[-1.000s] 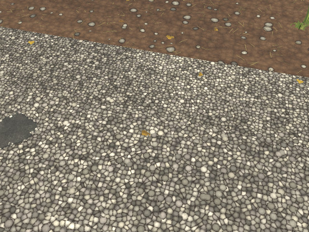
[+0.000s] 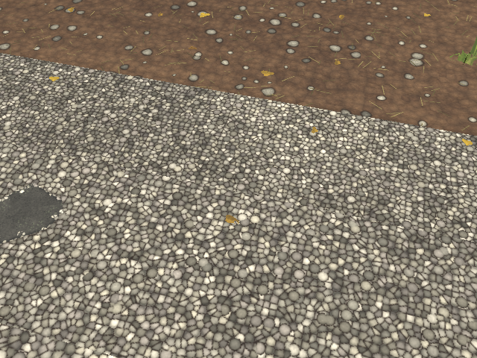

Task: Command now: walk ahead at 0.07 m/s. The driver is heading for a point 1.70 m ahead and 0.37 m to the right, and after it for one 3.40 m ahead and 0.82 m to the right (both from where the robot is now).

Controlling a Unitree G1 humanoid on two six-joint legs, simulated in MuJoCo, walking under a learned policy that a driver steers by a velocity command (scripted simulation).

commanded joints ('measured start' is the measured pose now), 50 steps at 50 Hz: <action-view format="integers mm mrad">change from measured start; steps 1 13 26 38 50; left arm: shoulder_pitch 30 442 277 229 -138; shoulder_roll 203 183 97 -102 -1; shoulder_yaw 56 36 -27 -62 -56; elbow -21 88 82 -51 -155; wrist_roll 25 70 99 127 87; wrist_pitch -8 -86 -44 24 24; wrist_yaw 19 62 -6 18 19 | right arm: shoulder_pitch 49 -45 -68 127 567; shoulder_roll -213 -26 6 74 22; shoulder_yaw -61 8 9 47 69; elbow -30 -58 -88 31 139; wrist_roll -26 -88 -65 -66 -37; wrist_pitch -8 -19 -9 -85 -40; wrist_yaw -20 -12 1 -57 -60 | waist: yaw -10 171 -54 45 -165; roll -4 -169 -124 29 14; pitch -43 -15 75 -21 104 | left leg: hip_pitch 83 -521 -27 -343 -37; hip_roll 67 -41 19 182 198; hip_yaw -113 -105 -4 -256 -354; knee -86 443 319 -117 327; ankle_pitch -212 -278 213 -159 -313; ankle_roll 102 76 50 252 172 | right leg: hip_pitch -107 553 -63 -397 -335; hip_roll -41 -305 -182 -44 -78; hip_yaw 67 592 142 192 136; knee -97 -256 -296 673 -212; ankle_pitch -182 273 510 165 702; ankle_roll -98 -375 -230 -91 -36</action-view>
